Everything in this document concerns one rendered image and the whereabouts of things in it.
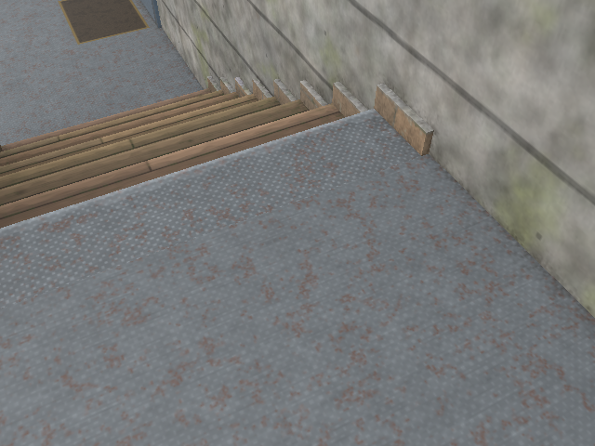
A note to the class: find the stairs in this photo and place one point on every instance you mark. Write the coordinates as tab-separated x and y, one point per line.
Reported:
46	173

